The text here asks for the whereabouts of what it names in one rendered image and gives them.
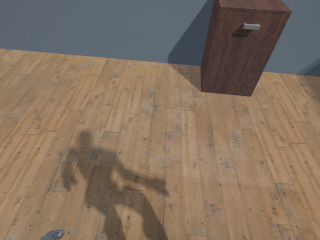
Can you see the handle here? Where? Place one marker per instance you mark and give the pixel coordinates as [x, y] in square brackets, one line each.
[251, 26]

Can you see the drawer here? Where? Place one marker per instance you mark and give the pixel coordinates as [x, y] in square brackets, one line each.
[232, 21]

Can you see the robot left hand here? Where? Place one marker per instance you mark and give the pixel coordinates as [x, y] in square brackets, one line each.
[53, 235]

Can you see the cabinet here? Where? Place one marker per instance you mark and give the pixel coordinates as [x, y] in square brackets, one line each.
[233, 62]

